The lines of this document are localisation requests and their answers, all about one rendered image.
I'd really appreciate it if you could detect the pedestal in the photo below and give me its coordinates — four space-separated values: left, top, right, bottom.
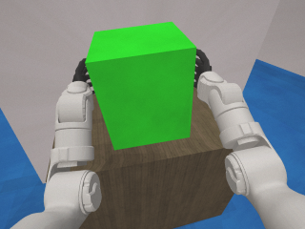
46 87 234 229

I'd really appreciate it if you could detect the robot left forearm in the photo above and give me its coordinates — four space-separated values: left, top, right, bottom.
44 81 94 207

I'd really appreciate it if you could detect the right robot upper arm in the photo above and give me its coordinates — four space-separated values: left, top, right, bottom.
225 145 305 229

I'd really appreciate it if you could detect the left robot upper arm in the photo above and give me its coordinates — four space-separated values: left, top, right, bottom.
10 170 102 229

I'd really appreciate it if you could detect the robot left hand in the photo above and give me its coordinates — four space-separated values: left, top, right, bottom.
72 58 95 94

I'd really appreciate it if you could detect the carton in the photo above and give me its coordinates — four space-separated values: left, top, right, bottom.
85 22 196 150

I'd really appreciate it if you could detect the robot right hand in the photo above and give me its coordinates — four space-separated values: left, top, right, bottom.
193 49 212 88

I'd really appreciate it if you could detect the robot right forearm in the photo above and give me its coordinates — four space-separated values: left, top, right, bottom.
196 71 287 183

